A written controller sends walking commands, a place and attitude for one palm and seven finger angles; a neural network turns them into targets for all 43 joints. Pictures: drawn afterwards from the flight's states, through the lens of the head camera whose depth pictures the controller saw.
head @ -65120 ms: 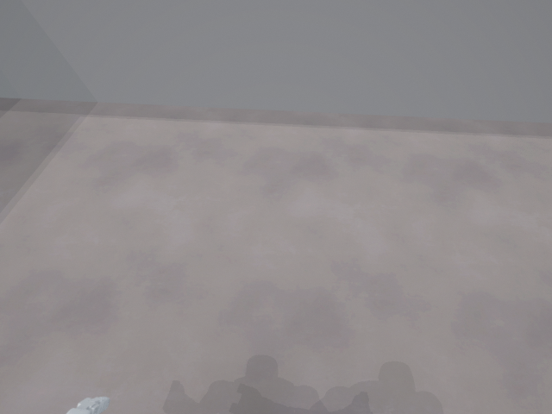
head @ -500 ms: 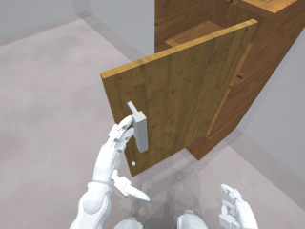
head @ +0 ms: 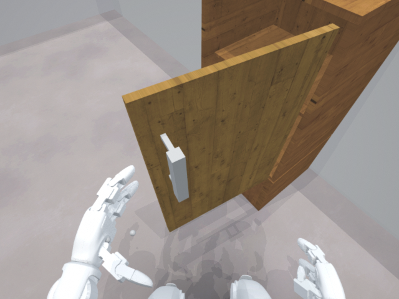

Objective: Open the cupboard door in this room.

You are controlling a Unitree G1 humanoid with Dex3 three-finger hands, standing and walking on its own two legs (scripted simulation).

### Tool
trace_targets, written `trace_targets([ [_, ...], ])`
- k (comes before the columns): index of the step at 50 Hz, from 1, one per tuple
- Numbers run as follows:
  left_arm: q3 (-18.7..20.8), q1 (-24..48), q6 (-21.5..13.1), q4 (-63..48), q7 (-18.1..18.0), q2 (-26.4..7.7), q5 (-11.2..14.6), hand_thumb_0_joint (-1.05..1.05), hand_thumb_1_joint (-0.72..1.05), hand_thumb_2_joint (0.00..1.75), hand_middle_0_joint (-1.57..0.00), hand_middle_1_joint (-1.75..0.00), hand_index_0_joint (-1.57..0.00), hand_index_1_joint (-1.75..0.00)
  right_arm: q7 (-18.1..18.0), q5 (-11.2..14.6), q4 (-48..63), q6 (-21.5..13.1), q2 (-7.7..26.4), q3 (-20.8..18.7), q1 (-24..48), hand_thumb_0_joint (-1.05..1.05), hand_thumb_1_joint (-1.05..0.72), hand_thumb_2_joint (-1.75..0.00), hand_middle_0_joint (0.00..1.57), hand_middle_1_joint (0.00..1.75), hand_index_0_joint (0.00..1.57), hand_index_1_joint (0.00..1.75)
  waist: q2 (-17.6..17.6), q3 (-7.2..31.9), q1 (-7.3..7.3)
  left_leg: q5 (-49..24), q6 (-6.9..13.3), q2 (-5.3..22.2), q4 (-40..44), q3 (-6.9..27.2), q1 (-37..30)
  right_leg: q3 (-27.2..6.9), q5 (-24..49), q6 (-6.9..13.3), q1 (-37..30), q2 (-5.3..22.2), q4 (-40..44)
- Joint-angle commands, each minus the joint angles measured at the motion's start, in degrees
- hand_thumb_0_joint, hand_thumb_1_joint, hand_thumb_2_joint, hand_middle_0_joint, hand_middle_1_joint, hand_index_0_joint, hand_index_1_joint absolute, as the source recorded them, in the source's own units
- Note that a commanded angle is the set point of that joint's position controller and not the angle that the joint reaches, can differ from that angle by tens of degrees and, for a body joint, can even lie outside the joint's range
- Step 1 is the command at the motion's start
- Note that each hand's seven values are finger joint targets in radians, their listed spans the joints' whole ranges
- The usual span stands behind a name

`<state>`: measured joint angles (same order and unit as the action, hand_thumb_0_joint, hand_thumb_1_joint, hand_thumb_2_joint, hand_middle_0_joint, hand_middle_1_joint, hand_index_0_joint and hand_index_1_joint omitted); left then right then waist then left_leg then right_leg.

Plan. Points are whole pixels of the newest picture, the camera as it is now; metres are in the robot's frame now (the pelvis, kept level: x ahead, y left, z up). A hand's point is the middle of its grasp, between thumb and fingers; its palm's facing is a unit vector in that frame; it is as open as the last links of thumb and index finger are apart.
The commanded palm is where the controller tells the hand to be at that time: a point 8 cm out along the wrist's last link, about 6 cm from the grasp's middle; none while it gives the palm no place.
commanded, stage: slide the hand sideways off the handle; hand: left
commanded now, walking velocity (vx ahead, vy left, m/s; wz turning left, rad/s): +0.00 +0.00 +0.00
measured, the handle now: (174, 169) +0.35 +0.07 +0.06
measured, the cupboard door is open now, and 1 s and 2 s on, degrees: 81 81 81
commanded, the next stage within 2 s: draw the hand back to the body in 0.08 s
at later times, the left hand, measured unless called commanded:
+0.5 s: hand (96, 234) +0.21 +0.17 +0.10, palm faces -0.11 -0.99 -0.06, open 16.3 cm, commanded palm +0.18 +0.23 +0.12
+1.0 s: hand (22, 216) +0.21 +0.24 +0.17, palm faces +0.29 -0.89 -0.35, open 13.6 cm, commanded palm +0.17 +0.28 +0.20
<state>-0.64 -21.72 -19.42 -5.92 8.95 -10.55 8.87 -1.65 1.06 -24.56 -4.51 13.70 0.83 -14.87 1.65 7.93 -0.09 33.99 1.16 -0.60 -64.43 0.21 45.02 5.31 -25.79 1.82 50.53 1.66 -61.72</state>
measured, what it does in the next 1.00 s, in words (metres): rises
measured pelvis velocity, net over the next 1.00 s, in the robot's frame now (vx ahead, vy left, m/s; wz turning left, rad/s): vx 0.02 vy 0.03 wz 0.00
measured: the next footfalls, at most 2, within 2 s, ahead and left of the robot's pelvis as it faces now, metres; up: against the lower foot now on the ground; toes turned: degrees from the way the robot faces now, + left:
none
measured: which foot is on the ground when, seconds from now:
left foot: down 0.00-1.00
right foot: down 0.00-1.00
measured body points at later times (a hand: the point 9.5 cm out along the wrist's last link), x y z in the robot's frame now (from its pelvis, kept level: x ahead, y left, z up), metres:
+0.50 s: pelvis +0.00 +0.02 +0.02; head +0.03 +0.01 +0.47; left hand +0.21 +0.22 +0.11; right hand +0.17 -0.21 -0.05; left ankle -0.02 +0.11 -0.66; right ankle +0.04 -0.11 -0.66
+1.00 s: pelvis +0.02 +0.03 +0.07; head +0.01 +0.01 +0.52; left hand +0.19 +0.29 +0.19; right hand +0.20 -0.19 -0.01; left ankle -0.02 +0.11 -0.66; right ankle +0.04 -0.11 -0.66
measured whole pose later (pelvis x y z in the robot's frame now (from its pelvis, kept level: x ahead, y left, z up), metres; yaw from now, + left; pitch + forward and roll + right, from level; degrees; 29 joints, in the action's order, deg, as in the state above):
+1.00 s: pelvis +0.02 +0.03 +0.07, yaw +0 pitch +1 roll -2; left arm 8.1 -31.1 -1.4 -23.1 -7.1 -17.2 2.0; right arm -5.6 0.9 -30.8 -7.8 12.9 3.5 -15.4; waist 3.5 2.8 3.0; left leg 24.1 2.9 -1.6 -37.8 -0.5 14.2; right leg 4.2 -16.3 -0.6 19.3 1.4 -35.1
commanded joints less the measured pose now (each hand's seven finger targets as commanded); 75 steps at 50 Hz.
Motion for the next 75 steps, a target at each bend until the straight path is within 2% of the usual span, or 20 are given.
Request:
trace_targets([
  [1,4.2,1.5,-4.2,-13.5,3.4,-5.1,2.7,0.0,-0.5,0.3,-0.15,-0.3,-0.15,-0.3,-0.8,0.1,9.0,-4.2,6.3,-2.8,2.3,0.0,-0.9,-0.9,0.2,0.3,0.2,0.3,-2.7,13.4,-1.15,-16.7,-0.7,-1.3,8.2,0.9,2.0,-5.1,13.1,-0.2,-18.7,-0.9,8.4],
  [8,5.1,1.5,-3.4,-13.2,5.1,-5.6,4.6,0.0,-0.5,0.3,-0.15,-0.3,-0.15,-0.3,-1.3,0.3,9.1,-5.1,6.6,-2.8,2.6,0.0,-0.9,-0.9,0.2,0.3,0.2,0.3,-2.8,11.5,-1.45,-14.1,-0.7,-1.2,7.2,1.0,3.7,-5.5,7.6,-0.3,-16.5,-0.7,9.2],
  [12,7.6,2.9,-2.6,-19.4,4.4,-9.1,4.5,0.0,-0.5,0.3,-0.15,-0.3,-0.15,-0.3,-1.5,0.6,10.2,-5.3,6.6,-2.5,2.6,0.0,-0.9,-0.9,0.2,0.3,0.2,0.3,1.2,14.1,-0.31,-15.8,-0.7,-1.3,9.8,1.4,-0.4,-4.6,8.8,0.1,-18.9,-1.0,9.5],
  [14,10.0,-0.2,-1.0,-19.6,3.9,-10.9,4.8,0.0,-0.5,0.3,-0.15,-0.3,-0.15,-0.3,-1.8,0.9,10.4,-4.9,6.6,-2.4,2.4,0.0,-0.9,-0.9,0.2,0.3,0.2,0.3,0.0,14.2,0.25,-17.2,-0.6,-1.1,11.5,1.6,-1.8,-3.9,10.3,0.1,-20.7,-1.5,10.4],
  [16,8.2,-1.1,0.3,-20.5,4.0,-8.6,5.3,0.0,-0.5,0.3,-0.15,-0.3,-0.15,-0.3,-1.8,1.2,10.6,-5.0,6.3,-2.0,2.4,0.0,-0.9,-0.9,0.2,0.3,0.2,0.3,1.6,11.9,-0.32,-17.7,-0.9,-0.9,13.2,1.7,-3.8,-2.8,11.1,-0.1,-20.4,-1.7,11.2],
  [19,8.1,-1.6,2.6,-17.4,4.1,-8.2,5.6,0.0,-0.5,0.3,-0.15,-0.3,-0.15,-0.3,-2.0,1.4,10.2,-4.9,6.7,-1.6,2.7,0.0,-0.9,-0.9,0.2,0.3,0.2,0.3,-1.6,6.7,-1.28,-14.3,-0.8,-0.5,15.0,2.3,-3.4,-2.2,6.7,-0.3,-19.4,-2.0,13.8],
  [22,7.6,-2.0,3.7,-19.5,4.4,-8.0,5.7,0.0,-0.5,0.3,-0.15,-0.3,-0.15,-0.3,-2.1,1.4,10.8,-5.7,6.7,-1.2,2.7,0.0,-0.9,-0.9,0.2,0.3,0.2,0.3,-0.1,6.0,-0.86,-13.2,-0.9,-0.4,17.1,2.6,-5.7,-1.7,5.7,-0.4,-20.0,-2.0,14.8],
  [24,10.5,-2.4,4.4,-19.5,4.4,-10.6,5.8,0.0,-0.5,0.3,-0.15,-0.3,-0.15,-0.3,-2.3,1.3,10.4,-5.9,7.1,-1.2,2.8,0.0,-0.9,-0.9,0.2,0.3,0.2,0.3,-1.5,6.0,-0.35,-13.7,-0.9,-0.2,17.9,2.8,-6.0,-1.7,5.9,-0.3,-21.6,-2.0,15.6],
  [33,12.2,-3.4,6.6,-25.6,5.5,-10.8,7.1,0.0,-0.36,0.36,-0.16,-0.3,-0.16,-0.3,-2.0,1.8,8.9,-8.8,6.7,-0.7,2.9,0.0,-0.9,-0.9,0.2,0.3,0.2,0.3,3.1,5.0,0.21,-21.9,-2.2,0.5,22.0,3.6,-13.7,0.0,13.6,-0.3,-25.2,-2.4,17.3],
  [34,13.1,-4.4,7.4,-24.5,5.6,-11.5,7.0,0.0,-0.32,0.37,-0.16,-0.3,-0.16,-0.3,-2.0,1.8,8.4,-9.0,6.8,-0.8,3.3,0.0,-0.9,-0.9,0.2,0.3,0.2,0.3,1.1,4.3,0.38,-22.7,-1.9,0.6,22.2,3.8,-13.7,0.0,14.2,-0.3,-25.8,-2.6,17.7],
  [35,14.2,-5.2,9.5,-30.8,-3.9,-17.4,-1.5,0.0,-0.29,0.39,-0.16,-0.3,-0.16,-0.3,-3.4,0.8,9.0,-7.8,6.1,-1.3,3.5,0.0,-0.9,-0.9,0.2,0.3,0.2,0.3,3.0,4.9,3.79,-23.2,-1.2,1.6,26.1,3.0,-13.9,-3.2,13.0,0.1,-29.8,-1.1,19.9],
  [36,11.3,-8.9,11.7,-30.3,-8.1,-11.9,-2.7,0.0,-0.26,0.4,-0.16,-0.3,-0.16,-0.3,-3.7,0.4,9.0,-7.4,5.0,-0.8,2.5,0.0,-0.9,-0.9,0.2,0.3,0.2,0.3,3.4,2.0,2.22,-22.4,-1.6,1.5,27.3,3.1,-14.2,-2.5,12.2,0.0,-29.4,-1.0,21.0],
  [37,9.5,-9.2,13.1,-29.8,-10.7,-10.2,-4.0,0.0,-0.22,0.42,-0.16,-0.3,-0.16,-0.3,-3.6,0.3,8.0,-7.0,5.0,-0.5,2.4,0.0,-0.9,-0.9,0.2,0.3,0.2,0.3,4.5,-0.3,1.83,-23.5,-1.9,1.9,28.2,3.4,-14.6,-2.2,12.4,0.0,-30.0,-0.8,21.7],
  [39,10.9,-8.9,14.2,-30.3,-13.7,-12.0,-5.5,0.0,-0.15,0.45,-0.16,-0.3,-0.16,-0.3,-3.8,0.1,7.0,-6.4,5.4,-0.6,3.2,0.0,-0.9,-0.9,0.2,0.3,0.2,0.3,0.8,0.2,2.08,-25.5,-1.6,2.3,29.5,3.5,-17.3,-1.9,13.6,-0.1,-32.3,-0.9,23.7],
  [41,12.1,-7.8,14.5,-31.2,-15.3,-13.1,-6.3,0.0,-0.08,0.48,-0.16,-0.3,-0.16,-0.3,-4.2,-0.2,6.2,-6.3,5.4,-0.6,3.5,0.0,-0.9,-0.9,0.2,0.3,0.2,0.3,1.0,0.5,1.94,-27.4,-1.4,2.2,30.8,2.7,-20.2,-2.1,15.7,-0.3,-34.8,-0.6,25.4],
  [45,12.6,-5.2,14.6,-30.0,-16.6,-13.0,-7.1,0.0,0.06,0.54,-0.17,-0.3,-0.17,-0.3,-4.5,-0.4,4.2,-6.5,5.5,-0.2,5.1,0.0,-0.9,-0.9,0.2,0.3,0.2,0.3,1.3,-2.7,1.86,-27.1,-1.3,2.1,34.5,2.5,-23.8,-2.1,15.7,-0.4,-37.4,-0.7,29.1],
  [57,20.1,-3.3,12.8,-29.4,-16.8,-16.5,-6.8,0.0,0.48,0.72,-0.19,-0.3,-0.19,-0.3,-3.4,-0.9,-0.3,-7.3,5.2,-0.5,8.1,0.0,-0.9,-0.9,0.2,0.3,0.2,0.3,1.9,-3.9,3.49,-36.6,-2.2,2.3,41.6,1.5,-32.1,-2.1,23.1,-0.3,-47.0,-0.9,35.7],
  [69,28.6,0.8,11.0,-29.5,-16.9,-21.1,-6.0,0.0,0.9,0.9,-0.2,-0.3,-0.2,-0.3,-3.1,-0.8,-2.2,-6.7,5.2,-1.3,10.2,0.0,-0.9,-0.9,0.2,0.3,0.2,0.3,2.8,-5.0,4.27,-34.8,-1.3,2.0,44.1,0.2,-35.1,-3.1,24.0,-0.3,-49.6,-1.2,39.5],
  [71,25.7,-1.1,11.2,-26.4,-16.4,-17.5,-5.8,0.0,0.9,0.9,-0.2,-0.3,-0.2,-0.3,-2.8,-0.8,-2.5,-6.3,5.1,-1.4,10.0,0.0,-0.9,-0.9,0.2,0.3,0.2,0.3,1.3,-6.9,3.76,-33.9,-1.0,2.1,44.6,0.0,-34.9,-3.0,23.3,-0.6,-48.7,-1.1,39.9],
  [75,25.3,0.4,10.8,-27.1,-16.3,-17.9,-5.9,0.0,0.9,0.9,-0.2,-0.3,-0.2,-0.3,-2.8,-0.8,-2.5,-5.9,5.6,-1.7,10.5,0.0,-0.9,-0.9,0.2,0.3,0.2,0.3,0.9,-6.2,3.69,-30.9,-0.4,1.9,44.9,-0.2,-35.3,-3.4,21.8,-0.7,-49.0,-1.0,40.6],
])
